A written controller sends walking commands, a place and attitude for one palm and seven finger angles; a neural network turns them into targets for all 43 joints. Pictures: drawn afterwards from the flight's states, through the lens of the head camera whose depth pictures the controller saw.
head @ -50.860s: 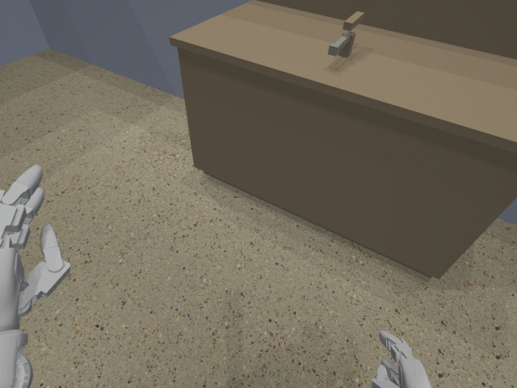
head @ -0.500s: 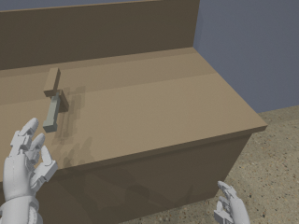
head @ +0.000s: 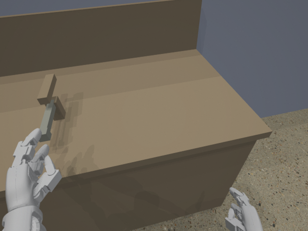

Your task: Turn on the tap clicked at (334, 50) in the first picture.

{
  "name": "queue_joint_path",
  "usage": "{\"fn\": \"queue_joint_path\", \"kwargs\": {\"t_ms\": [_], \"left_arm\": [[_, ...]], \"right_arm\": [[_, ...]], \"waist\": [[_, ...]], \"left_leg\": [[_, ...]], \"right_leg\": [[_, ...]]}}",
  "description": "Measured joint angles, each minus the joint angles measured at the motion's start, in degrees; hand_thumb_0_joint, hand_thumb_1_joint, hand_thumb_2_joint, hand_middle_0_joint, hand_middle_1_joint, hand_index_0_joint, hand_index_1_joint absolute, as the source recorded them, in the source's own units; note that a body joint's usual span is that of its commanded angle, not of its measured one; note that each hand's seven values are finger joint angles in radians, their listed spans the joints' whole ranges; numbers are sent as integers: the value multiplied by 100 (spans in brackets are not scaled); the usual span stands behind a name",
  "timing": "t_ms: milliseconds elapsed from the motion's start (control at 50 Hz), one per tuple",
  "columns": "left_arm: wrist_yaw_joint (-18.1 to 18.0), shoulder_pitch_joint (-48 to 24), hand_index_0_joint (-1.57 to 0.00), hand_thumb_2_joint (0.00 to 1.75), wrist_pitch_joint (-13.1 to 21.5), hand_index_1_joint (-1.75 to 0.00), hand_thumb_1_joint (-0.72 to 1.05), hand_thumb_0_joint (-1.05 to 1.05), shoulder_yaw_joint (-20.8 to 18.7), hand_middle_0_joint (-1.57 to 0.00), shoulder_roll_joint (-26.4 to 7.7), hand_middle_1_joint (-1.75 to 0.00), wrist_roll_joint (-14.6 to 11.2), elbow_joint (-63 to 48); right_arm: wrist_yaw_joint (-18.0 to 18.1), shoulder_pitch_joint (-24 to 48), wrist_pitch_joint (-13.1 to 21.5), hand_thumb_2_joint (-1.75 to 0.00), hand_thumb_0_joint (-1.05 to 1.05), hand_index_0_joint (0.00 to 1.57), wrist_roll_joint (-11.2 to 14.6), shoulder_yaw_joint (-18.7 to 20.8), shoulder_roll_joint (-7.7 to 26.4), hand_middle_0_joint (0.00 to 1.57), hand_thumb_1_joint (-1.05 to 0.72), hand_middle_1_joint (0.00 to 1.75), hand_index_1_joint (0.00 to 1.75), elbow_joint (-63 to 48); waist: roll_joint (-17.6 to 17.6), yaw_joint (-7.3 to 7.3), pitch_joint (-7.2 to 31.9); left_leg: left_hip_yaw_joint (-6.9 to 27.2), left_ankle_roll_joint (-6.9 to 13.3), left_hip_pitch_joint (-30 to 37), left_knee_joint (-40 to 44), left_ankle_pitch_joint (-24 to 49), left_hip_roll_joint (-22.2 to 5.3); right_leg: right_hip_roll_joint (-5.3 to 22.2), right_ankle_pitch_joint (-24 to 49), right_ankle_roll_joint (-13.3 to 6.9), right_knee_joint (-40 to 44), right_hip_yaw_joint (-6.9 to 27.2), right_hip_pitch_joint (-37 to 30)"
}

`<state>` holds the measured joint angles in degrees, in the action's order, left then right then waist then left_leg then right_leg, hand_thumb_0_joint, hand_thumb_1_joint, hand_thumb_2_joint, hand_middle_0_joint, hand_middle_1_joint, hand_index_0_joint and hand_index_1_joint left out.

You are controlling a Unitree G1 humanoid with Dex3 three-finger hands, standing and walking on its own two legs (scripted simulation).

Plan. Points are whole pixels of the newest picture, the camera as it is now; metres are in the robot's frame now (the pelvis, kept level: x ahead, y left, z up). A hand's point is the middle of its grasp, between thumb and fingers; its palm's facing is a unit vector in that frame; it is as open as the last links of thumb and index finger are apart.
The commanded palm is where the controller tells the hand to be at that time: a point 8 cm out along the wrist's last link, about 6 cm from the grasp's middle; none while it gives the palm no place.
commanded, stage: turn the palm inward beside the body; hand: left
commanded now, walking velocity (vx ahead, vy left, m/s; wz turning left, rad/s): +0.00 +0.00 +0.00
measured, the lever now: (43, 134) +0.32 +0.36 +0.09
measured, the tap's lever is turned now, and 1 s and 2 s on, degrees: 0 0 0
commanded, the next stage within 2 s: reach beside the lever's end, fingers flat in 0.14 s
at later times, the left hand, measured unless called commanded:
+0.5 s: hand (50, 170) +0.19 +0.25 +0.13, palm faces +0.56 -0.82 -0.12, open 7.4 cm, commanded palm +0.15 +0.29 +0.14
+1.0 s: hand (38, 160) +0.22 +0.30 +0.12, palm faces +0.57 -0.81 -0.11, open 7.5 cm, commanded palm +0.18 +0.34 +0.12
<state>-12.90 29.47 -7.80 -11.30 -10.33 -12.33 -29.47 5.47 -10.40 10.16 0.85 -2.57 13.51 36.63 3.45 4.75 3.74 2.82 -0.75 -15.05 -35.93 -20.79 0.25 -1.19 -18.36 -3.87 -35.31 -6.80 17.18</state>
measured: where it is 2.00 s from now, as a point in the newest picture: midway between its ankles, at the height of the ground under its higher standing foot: outside the picture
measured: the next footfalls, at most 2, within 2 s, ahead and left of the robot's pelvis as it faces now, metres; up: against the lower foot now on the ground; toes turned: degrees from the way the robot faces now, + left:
none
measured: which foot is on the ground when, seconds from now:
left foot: down 0.00-1.00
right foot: down 0.00-1.00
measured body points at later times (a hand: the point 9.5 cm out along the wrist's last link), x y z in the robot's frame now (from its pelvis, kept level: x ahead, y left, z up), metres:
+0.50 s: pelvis -0.01 -0.01 +0.00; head -0.03 -0.03 +0.45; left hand +0.16 +0.29 +0.14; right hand +0.19 -0.22 -0.08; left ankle -0.02 +0.13 -0.73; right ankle +0.01 -0.07 -0.73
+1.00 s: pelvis +0.00 +0.02 +0.00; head -0.01 +0.00 +0.45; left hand +0.18 +0.34 +0.13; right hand +0.18 -0.21 -0.08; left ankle -0.02 +0.13 -0.73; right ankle +0.01 -0.07 -0.73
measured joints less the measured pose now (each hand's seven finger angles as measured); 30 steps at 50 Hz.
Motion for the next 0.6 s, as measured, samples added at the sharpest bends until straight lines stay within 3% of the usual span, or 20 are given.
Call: {"fn": "queue_joint_path", "kwargs": {"t_ms": [320,600], "left_arm": [[0,-35,-20,90,114,-30,90,2,-28,-20,-15,-30,-11,105],[16,-914,-20,90,213,-30,90,2,-529,-20,-227,-30,-109,1076]], "right_arm": [[-2,-43,13,-90,2,21,31,29,18,20,-90,30,30,21],[61,81,48,-90,2,21,79,49,19,20,-90,30,30,273]], "waist": [[44,-14,7],[34,-78,-131]], "left_leg": [[22,-50,14,-7,17,-40],[28,-27,-109,-21,94,-40]], "right_leg": [[-38,4,-57,-21,-24,-9],[-40,138,-30,73,-31,63]]}}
